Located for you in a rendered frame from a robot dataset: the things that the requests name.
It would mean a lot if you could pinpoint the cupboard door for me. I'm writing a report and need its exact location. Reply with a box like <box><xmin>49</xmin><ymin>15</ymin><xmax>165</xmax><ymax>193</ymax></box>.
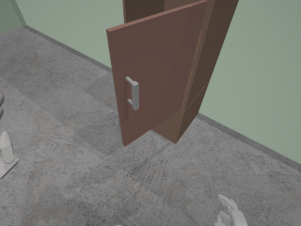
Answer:
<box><xmin>106</xmin><ymin>0</ymin><xmax>208</xmax><ymax>147</ymax></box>

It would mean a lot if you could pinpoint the robot left hand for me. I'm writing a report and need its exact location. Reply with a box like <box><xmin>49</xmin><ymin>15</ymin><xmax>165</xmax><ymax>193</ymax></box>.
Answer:
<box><xmin>0</xmin><ymin>92</ymin><xmax>19</xmax><ymax>180</ymax></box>

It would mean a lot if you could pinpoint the robot right hand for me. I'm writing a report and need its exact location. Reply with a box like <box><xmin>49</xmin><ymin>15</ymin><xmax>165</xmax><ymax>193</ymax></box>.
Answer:
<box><xmin>214</xmin><ymin>194</ymin><xmax>249</xmax><ymax>226</ymax></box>

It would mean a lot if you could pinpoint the handle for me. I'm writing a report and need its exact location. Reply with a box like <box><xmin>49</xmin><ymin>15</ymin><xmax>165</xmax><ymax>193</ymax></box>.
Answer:
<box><xmin>125</xmin><ymin>76</ymin><xmax>139</xmax><ymax>111</ymax></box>

